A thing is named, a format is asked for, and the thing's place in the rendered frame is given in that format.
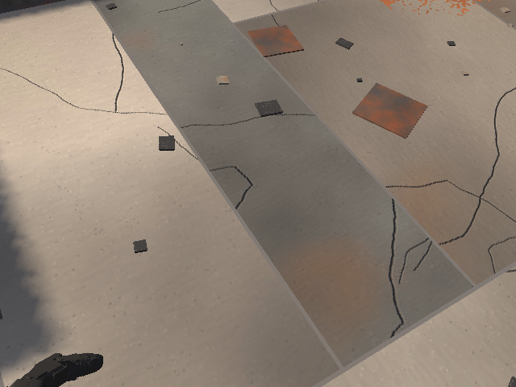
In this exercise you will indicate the left robot hand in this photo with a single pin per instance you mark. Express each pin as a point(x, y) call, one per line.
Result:
point(55, 370)

